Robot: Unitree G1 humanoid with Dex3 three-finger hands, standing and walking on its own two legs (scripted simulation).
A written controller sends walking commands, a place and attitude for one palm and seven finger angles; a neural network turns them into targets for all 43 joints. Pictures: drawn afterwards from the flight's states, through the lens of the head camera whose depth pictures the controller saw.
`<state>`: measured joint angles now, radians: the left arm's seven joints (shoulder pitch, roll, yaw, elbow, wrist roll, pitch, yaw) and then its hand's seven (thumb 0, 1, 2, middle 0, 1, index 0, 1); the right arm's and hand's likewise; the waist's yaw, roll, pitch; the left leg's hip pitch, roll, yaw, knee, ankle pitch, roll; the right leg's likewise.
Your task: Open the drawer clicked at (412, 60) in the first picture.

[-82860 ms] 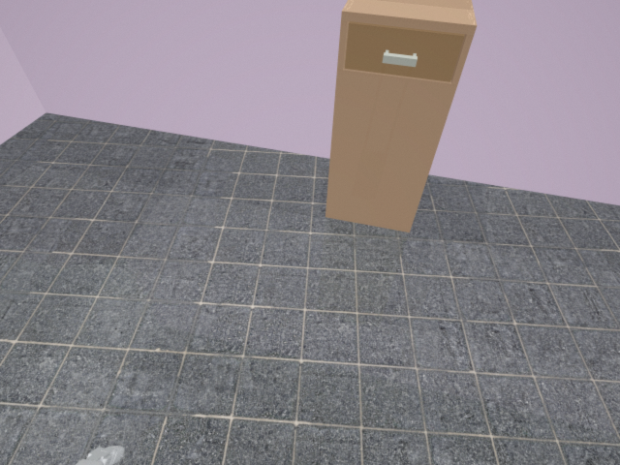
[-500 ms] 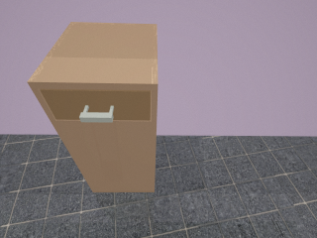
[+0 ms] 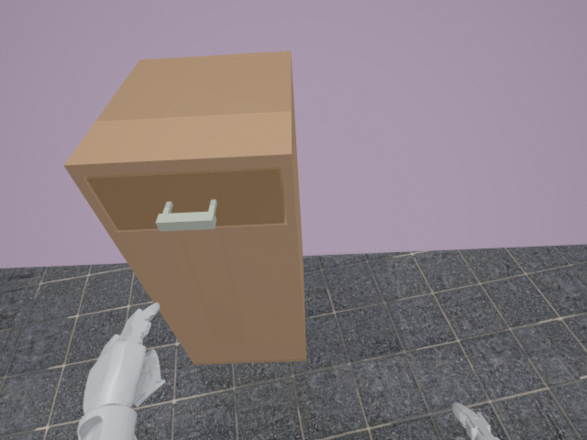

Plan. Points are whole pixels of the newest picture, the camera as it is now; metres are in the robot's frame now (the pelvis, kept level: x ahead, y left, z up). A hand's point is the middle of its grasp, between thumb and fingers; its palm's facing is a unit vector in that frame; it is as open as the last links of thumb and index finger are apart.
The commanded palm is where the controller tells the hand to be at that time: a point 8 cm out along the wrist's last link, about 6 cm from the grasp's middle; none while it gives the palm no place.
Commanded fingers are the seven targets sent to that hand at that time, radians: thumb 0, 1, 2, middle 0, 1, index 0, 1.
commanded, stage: raise the hand with hooked fingers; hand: left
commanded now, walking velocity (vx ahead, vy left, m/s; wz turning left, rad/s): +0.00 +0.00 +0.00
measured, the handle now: (188, 213) +0.50 +0.22 +0.02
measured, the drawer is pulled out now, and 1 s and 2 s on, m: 0.00 0.00 0.00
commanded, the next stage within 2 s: move the hooked fingers above the handle in 1.68 s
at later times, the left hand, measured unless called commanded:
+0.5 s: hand (142, 350) +0.24 +0.21 +0.03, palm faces +0.15 -0.05 -0.99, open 10.4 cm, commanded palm +0.19 +0.22 +0.06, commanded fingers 0.00 0.04 0.53 -0.26 -0.86 -0.26 -0.86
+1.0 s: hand (115, 291) +0.29 +0.25 +0.09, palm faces +0.13 -0.10 -0.99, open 13.2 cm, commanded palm +0.26 +0.24 +0.15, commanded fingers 0.00 -0.50 0.30 -0.30 -1.20 -0.30 -1.20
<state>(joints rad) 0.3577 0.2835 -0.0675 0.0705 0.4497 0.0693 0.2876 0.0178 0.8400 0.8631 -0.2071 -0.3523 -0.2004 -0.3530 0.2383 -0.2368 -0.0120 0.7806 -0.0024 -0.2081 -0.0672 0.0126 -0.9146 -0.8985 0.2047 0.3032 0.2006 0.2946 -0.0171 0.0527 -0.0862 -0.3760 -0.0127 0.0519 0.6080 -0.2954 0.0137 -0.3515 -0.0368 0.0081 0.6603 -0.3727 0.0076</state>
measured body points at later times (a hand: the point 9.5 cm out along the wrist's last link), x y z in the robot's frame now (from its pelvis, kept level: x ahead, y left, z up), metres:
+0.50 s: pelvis -0.01 -0.04 -0.02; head +0.01 -0.08 +0.43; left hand +0.22 +0.21 +0.08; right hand +0.22 -0.23 -0.12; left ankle +0.01 +0.11 -0.72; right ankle -0.02 -0.12 -0.72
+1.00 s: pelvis +0.01 +0.00 +0.00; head +0.02 -0.03 +0.45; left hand +0.28 +0.25 +0.14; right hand +0.22 -0.22 -0.10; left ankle +0.01 +0.11 -0.72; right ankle -0.02 -0.12 -0.72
